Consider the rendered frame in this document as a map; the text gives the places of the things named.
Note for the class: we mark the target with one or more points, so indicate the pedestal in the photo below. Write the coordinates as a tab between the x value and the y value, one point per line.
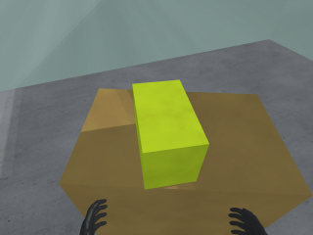
246	166

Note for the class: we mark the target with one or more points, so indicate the left robot hand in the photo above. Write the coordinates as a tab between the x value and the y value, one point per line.
88	226

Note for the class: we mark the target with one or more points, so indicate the carton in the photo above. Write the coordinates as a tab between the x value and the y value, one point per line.
172	144

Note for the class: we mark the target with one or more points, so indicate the right robot hand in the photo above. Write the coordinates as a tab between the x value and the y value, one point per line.
249	223

